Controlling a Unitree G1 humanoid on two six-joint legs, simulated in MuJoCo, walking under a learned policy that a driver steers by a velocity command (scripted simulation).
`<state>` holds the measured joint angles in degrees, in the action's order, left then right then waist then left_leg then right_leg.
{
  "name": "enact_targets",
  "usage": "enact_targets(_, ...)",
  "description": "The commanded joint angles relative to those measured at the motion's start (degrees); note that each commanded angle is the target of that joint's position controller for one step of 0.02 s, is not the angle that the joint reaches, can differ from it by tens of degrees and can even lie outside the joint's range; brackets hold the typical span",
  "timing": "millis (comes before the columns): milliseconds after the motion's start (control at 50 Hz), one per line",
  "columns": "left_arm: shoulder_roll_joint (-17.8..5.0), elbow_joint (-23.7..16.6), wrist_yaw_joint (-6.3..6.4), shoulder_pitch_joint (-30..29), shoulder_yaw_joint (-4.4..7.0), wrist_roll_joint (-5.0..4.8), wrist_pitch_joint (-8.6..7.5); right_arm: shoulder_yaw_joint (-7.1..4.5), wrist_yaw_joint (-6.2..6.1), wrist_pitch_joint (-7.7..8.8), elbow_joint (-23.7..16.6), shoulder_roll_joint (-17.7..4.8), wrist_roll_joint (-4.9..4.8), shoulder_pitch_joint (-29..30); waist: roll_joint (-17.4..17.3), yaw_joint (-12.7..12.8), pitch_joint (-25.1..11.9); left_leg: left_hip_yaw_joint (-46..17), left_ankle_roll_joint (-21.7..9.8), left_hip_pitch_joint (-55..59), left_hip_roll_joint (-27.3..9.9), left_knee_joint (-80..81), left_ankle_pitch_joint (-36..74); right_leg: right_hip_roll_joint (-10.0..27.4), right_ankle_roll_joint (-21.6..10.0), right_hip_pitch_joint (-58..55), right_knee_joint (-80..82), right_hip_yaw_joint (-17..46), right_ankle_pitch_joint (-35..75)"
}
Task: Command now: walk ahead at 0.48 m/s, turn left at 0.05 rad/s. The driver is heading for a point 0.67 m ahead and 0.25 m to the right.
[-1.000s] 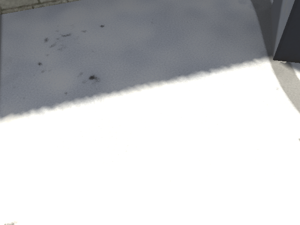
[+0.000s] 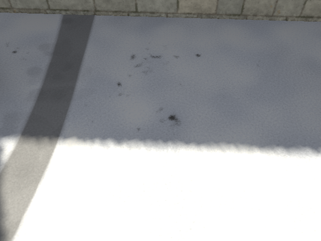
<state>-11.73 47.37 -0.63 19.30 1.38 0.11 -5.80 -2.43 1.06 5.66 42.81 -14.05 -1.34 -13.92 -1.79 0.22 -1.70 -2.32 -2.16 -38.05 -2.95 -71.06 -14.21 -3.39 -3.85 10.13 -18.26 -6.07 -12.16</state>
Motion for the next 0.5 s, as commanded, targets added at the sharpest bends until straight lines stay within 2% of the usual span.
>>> enact_targets(20, -7.6, -4.2, 0.71, -4.8, 2.01, -0.89, -0.91, -0.24, -0.65, 0.1, -6.7, -2.0, -0.09, 5.5, 1.9, -1.8, 2.3, -0.2, 3.1, -9.6, -4.9, 8.8, 4.3, 15.7, -9.9, -3.1, 10.2, 11.6, 19.3)
enact_targets(40, -8.0, -3.7, 0.88, -4.5, 2.12, -0.84, -0.64, 0.27, -0.36, 0.1, -7.2, -0.9, 0.45, 7.2, 3.4, -1.3, 3.1, 1.3, 3.3, -6.5, -4.5, 14.6, 9.0, 13.6, -9.3, -0.1, 10.7, 8.7, 18.8)
enact_targets(80, -9.0, -2.8, 1.03, -2.1, 2.49, -1.06, -0.44, 0.64, 0.31, 0.2, -7.7, -0.2, 0.55, 10.9, 4.3, 0.6, 3.8, 3.3, 2.9, 1.2, -2.6, 26.9, 17.2, 11.2, -8.3, 3.3, 11.8, 5.7, 18.9)
enact_targets(120, -10.7, -1.3, 1.15, 1.7, 3.05, -1.87, -0.25, 0.44, 0.69, 0.09, -8.8, -1.0, 0.2, 15.0, 3.8, 2.5, 4.8, 3.6, 2.1, 1.8, -1.2, 33.8, 20.7, 12.9, -8.1, -1.2, 12.3, 6.7, 19.4)
enact_targets(140, -10.8, -0.5, 1.2, 3.4, 3.21, -2.32, 0.14, 0.28, 0.76, 0.09, -9.6, -1.5, 0.12, 16.8, 3.8, 3.1, 5.4, 3.0, 1.6, 0.9, -0.9, 36.5, 21.0, 13.9, -7.8, -4.4, 11.4, 7.5, 20.5)
enact_targets(180, -11.0, 0.5, 1.41, 5.2, 3.52, -2.14, 1.23, -0.18, 1.24, 0.41, -10.8, -2.4, 0.23, 19.1, 4.0, 3.1, 5.5, 2.0, 0.3, -0.6, 0.0, 40.3, 18.6, 15.8, -7.0, -10.9, 7.8, 9.1, 23.8)
enact_targets(220, -12.5, 0.1, 1.52, 4.3, 4.25, -1.87, 2.0, -1.14, 1.58, 0.55, -10.4, -4.6, 0.52, 17.0, 5.7, 1.2, 3.3, 2.4, -1.0, 3.4, 1.6, 41.4, 13.8, 16.8, -5.9, -14.4, 2.5, 10.3, 31.6)
enact_targets(240, -13.5, -0.2, 1.64, 3.4, 4.63, -1.48, 2.35, -1.88, 1.58, 0.53, -9.6, -5.9, 0.9, 13.2, 6.6, -1.2, 0.8, 3.3, -1.7, 9.4, 3.1, 42.2, 10.3, 16.0, -5.0, -14.1, -2.3, 10.5, 36.6)
enact_targets(260, -12.6, -0.4, 1.7, 2.1, 4.2, -1.22, 2.84, -2.95, 1.24, 0.54, -6.9, -8.0, 0.95, 5.5, 6.7, -5.7, -3.3, 3.7, -3.0, 20.8, 4.2, 43.5, 10.3, 13.6, -3.7, -11.4, -11.0, 9.4, 38.7)
enact_targets(280, -11.1, -2.0, 1.73, 1.1, 3.61, -0.54, 2.84, -4.15, 0.71, 0.42, -4.5, -11.6, 1.79, -5.1, 5.1, -9.8, -10.9, -2.0, -5.8, 39.8, -2.1, 38.9, 14.9, 10.9, -1.8, 0.5, -25.5, 8.3, 29.0)
enact_targets(300, -4.2, -3.3, 1.38, 8.1, 1.79, -0.25, 2.02, -5.0, 0.0, 0.14, -4.0, -16.4, 3.17, -10.0, -7.9, -7.5, -20.4, -24.8, -12.8, 62.1, -18.3, 39.9, 10.0, 2.5, 2.0, 22.4, -47.9, 5.9, -2.6)
enact_targets(320, -6.2, -2.0, 1.03, 9.9, 1.74, -1.38, 1.09, -4.0, -0.18, 0.27, -4.5, -12.1, 2.94, -11.0, -13.0, -8.4, -28.4, -41.0, -16.0, 64.4, -22.1, 48.5, 0.9, 1.3, 2.4, 28.7, -58.2, 14.7, -19.9)
enact_targets(340, -10.3, -3.6, 0.8, 4.7, 3.16, -3.03, 0.9, -3.34, -0.64, -0.11, -4.6, -9.1, 1.68, -7.3, -8.8, -7.9, -18.2, -33.7, -14.2, 57.7, -19.6, 50.5, -2.9, 3.9, 3.1, 34.7, -62.1, 14.2, -16.7)
enact_targets(360, -10.9, -5.1, 0.92, 0.2, 3.24, -2.87, 0.96, -2.76, -0.98, -0.34, -4.4, -7.3, 1.16, -3.5, -5.0, -6.5, -10.9, -24.9, -12.1, 48.4, -17.9, 51.8, -2.2, 7.3, 3.2, 35.3, -61.0, 12.1, -11.6)
enact_targets(380, -10.2, -6.1, 1.2, -2.7, 3.32, -1.96, 1.22, -2.41, -0.9, -0.23, -3.9, -6.0, 1.61, -0.1, -1.9, -4.4, -6.3, -20.0, -11.0, 39.0, -16.1, 54.3, 0.4, 9.3, 3.2, 33.1, -58.5, 11.3, -8.1)
enact_targets(400, -9.9, -6.0, 1.43, -2.2, 3.8, -1.81, 2.19, -2.03, -0.52, 0.18, -3.6, -4.6, 2.36, 2.4, -2.8, -1.9, -3.3, -14.8, -10.3, 31.7, -14.1, 56.9, 4.5, 11.0, 3.1, 29.0, -56.5, 11.8, -6.2)
enact_targets(420, -8.7, -5.8, 1.39, -0.4, 3.77, -1.87, 3.06, -2.12, -0.43, 0.54, -3.3, -4.1, 2.41, 4.1, -3.7, 0.0, -1.8, -11.4, -10.0, 27.0, -13.3, 59.0, 4.8, 11.7, 3.0, 26.3, -55.2, 12.0, -5.8)
enact_targets(460, -6.3, -6.4, 1.58, -0.5, 3.34, -1.95, 4.37, -2.56, -0.62, 1.24, -2.1, -4.9, 2.25, 5.1, -3.5, 1.3, 0.7, -6.3, -10.6, 22.8, -13.7, 62.2, 8.7, 12.3, 3.8, 26.2, -52.7, 11.8, -4.5)
enact_targets(480, -6.1, -7.5, 1.67, -2.3, 3.36, -1.66, 4.55, -2.96, -0.86, 1.46, -1.2, -6.1, 2.32, 4.4, -2.0, 1.4, 1.4, -4.3, -10.9, 22.4, -13.7, 63.1, 10.3, 12.5, 3.8, 27.3, -51.0, 12.2, -2.5)
enact_targets(500, -6.7, -7.6, 1.71, -2.8, 3.62, -1.68, 4.9, -3.14, -0.99, 1.37, -0.7, -6.2, 2.39, 4.4, -0.8, 1.3, 1.5, -1.8, -10.7, 23.7, -13.3, 63.4, 10.2, 12.4, 4.2, 28.6, -49.2, 12.1, 0.0)
